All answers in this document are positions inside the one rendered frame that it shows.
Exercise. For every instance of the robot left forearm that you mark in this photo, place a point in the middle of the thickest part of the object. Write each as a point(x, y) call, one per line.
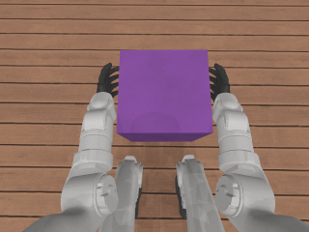
point(96, 137)

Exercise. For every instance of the right robot upper arm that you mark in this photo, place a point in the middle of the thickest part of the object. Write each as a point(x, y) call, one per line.
point(248, 203)

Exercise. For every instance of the left robot hand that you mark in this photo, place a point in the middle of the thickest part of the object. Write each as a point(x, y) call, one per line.
point(104, 80)

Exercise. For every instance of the left robot foot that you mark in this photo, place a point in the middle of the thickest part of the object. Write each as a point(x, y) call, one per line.
point(137, 202)

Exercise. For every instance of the right robot hand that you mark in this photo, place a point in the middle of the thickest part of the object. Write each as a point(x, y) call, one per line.
point(221, 81)

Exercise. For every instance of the robot right forearm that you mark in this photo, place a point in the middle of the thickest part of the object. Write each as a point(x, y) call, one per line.
point(236, 152)

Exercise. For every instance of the carton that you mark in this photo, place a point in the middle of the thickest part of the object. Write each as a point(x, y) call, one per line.
point(164, 95)

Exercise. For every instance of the left robot upper arm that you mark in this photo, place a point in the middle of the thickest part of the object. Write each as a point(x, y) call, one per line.
point(86, 201)

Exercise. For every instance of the robot right thigh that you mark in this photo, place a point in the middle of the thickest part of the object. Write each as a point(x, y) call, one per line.
point(201, 212)

